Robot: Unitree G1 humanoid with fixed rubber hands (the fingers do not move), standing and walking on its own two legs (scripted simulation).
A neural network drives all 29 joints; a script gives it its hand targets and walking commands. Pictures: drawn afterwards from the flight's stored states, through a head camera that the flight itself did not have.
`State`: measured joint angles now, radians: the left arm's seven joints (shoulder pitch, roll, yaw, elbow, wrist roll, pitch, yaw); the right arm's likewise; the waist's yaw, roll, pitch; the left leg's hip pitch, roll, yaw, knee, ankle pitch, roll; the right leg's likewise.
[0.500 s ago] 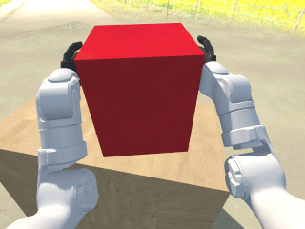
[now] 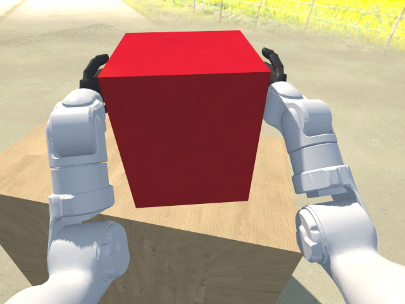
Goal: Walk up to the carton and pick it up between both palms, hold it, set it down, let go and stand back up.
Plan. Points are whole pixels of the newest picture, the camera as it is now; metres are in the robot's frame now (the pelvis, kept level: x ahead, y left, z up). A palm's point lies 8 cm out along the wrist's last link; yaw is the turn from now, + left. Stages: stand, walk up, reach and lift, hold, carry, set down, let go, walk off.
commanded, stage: hold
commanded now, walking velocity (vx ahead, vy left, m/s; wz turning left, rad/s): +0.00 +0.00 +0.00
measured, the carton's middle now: (188, 118) +0.38 +0.01 +0.25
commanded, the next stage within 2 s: none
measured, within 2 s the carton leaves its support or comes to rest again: neither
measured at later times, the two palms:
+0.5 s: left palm (94, 100) +0.36 +0.16 +0.30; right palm (275, 92) +0.37 -0.14 +0.31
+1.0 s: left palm (93, 101) +0.36 +0.16 +0.30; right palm (274, 94) +0.37 -0.14 +0.31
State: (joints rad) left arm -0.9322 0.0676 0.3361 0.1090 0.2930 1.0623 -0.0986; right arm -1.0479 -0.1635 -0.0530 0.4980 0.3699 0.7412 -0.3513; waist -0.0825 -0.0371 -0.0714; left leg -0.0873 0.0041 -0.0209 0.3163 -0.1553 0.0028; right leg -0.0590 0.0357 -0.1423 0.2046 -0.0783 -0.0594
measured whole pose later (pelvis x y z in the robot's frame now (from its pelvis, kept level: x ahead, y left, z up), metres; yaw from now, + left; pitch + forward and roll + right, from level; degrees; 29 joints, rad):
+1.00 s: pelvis +0.00 +0.00 +0.00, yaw +0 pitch -5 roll -1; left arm -0.90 0.06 0.33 0.09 0.30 1.06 -0.11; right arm -1.01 -0.17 -0.03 0.47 0.38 0.74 -0.36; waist -0.08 -0.03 -0.07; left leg -0.06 0.01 -0.02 0.31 -0.16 0.00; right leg -0.03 0.04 -0.14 0.18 -0.07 -0.06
